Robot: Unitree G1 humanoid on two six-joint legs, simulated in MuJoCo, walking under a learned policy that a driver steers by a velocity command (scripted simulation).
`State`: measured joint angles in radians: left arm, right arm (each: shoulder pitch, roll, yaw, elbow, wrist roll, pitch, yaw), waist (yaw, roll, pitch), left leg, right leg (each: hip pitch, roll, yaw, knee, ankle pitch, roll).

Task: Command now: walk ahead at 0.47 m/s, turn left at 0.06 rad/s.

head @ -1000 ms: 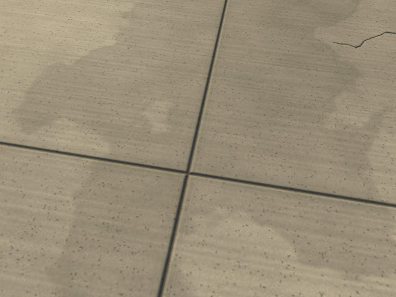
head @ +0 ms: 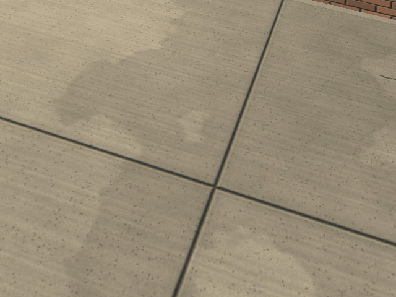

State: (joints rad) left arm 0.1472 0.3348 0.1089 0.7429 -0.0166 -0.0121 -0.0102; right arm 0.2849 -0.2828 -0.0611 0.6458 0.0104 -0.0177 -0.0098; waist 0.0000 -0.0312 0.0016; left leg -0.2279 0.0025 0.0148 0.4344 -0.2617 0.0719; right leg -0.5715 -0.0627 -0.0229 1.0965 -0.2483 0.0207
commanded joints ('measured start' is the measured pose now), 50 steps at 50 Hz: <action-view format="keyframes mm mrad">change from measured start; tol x32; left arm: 1 -84 63 6 -59 -9 -42 -8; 18 -155 -16 -56 -101 46 14 -93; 23 389 236 42 38 46 2 -27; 50 34 48 -107 -99 79 -135 4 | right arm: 1 52 -152 -37 -36 -16 -52 -10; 39 -263 -26 64 12 -8 -47 76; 45 531 -222 -32 276 -11 -23 43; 50 149 -128 -28 206 -29 -17 20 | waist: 1 -44 155 -5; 17 -51 105 207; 22 243 126 -180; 35 41 14 169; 44 -271 -94 -160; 47 -83 397 -196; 50 -13 -105 -6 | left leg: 1 277 256 -281 -315 -258 111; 15 329 271 154 -422 9 25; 21 404 298 271 233 1433 14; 22 207 270 259 549 1245 0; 24 -513 -75 25 1146 -166 -77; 43 -13 -149 188 213 392 64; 46 457 -14 -45 253 300 190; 47 652 179 -593 131 244 395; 50 202 196 -719 -252 -256 314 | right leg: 1 -309 -41 51 -52 173 -5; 16 -377 -20 -67 -222 173 -109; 21 203 192 -213 -319 -122 -267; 24 914 -172 871 -787 -520 -482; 31 367 -24 288 -926 38 -283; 39 522 -7 -70 -1050 1037 -69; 44 658 -79 -123 -397 1578 -11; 45 519 -4 -155 112 1357 -5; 46 78 177 -98 543 -48 -33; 50 -204 48 152 436 -50 -50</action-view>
